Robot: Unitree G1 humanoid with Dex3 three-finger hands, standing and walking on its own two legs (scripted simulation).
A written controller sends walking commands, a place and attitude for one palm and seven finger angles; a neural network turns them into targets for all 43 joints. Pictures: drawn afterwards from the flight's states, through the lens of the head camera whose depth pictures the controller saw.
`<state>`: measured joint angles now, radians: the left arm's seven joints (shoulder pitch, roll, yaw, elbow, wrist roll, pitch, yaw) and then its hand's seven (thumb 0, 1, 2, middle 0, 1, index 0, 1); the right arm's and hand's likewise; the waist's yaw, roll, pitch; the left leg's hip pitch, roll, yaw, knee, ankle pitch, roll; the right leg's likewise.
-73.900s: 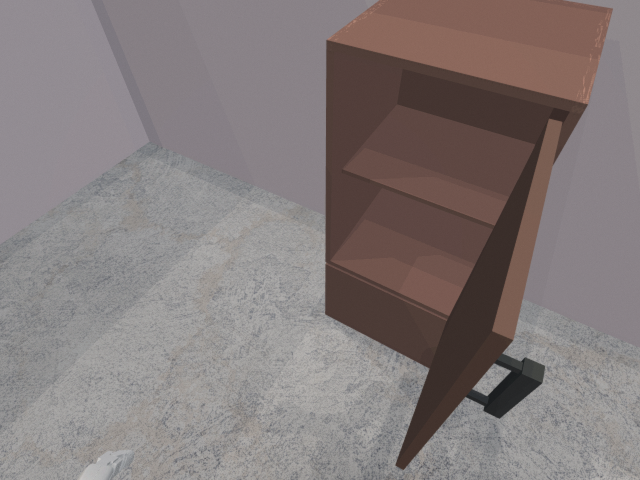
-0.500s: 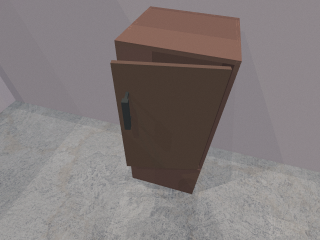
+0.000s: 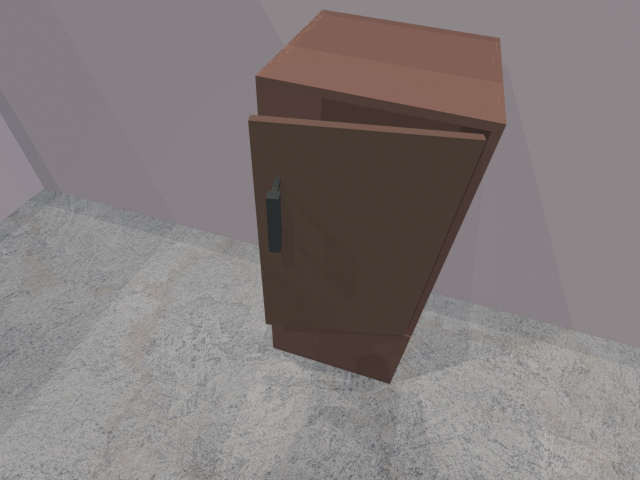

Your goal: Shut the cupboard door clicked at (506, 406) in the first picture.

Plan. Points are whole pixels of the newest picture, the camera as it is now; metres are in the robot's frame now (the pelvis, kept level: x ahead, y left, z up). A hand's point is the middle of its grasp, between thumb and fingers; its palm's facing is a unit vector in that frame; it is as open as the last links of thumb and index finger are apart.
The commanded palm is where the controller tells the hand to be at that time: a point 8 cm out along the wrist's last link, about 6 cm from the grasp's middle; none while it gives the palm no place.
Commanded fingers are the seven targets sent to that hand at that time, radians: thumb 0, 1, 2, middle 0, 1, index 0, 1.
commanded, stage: come to a stop and stand still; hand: left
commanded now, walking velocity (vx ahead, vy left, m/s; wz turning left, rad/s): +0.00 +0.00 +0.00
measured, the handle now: (276, 215) +0.55 +0.12 +0.00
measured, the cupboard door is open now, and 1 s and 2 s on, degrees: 13 13 13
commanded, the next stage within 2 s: look again from close up in 0.06 s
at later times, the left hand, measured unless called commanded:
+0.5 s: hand out of the picture -0.06 +0.16 -0.18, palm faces +0.04 -0.99 -0.15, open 7.4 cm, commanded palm none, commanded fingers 0.00 0.90 0.90 -0.20 -0.30 -0.20 -0.30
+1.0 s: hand out of the picture -0.04 +0.20 -0.21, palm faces +0.00 -0.99 -0.11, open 7.4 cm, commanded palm none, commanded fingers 0.00 0.90 0.90 -0.20 -0.30 -0.20 -0.30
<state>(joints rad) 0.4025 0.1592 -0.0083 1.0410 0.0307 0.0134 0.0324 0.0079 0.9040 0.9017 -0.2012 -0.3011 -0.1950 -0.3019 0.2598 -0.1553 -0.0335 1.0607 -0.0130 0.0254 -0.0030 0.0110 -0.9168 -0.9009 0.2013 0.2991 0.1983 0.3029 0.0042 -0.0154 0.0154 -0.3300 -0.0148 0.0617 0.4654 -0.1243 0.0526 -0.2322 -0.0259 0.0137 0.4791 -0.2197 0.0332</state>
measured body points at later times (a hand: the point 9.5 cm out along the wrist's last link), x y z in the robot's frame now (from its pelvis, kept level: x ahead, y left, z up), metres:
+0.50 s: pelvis -0.02 +0.01 +0.00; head -0.02 +0.02 +0.45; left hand -0.06 +0.22 -0.17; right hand -0.01 -0.21 -0.15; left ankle +0.10 +0.08 -0.73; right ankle +0.03 -0.15 -0.73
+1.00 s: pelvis -0.08 +0.04 -0.02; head -0.10 +0.08 +0.43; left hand -0.04 +0.26 -0.19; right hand -0.13 -0.17 -0.17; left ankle +0.08 +0.08 -0.73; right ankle -0.05 -0.12 -0.66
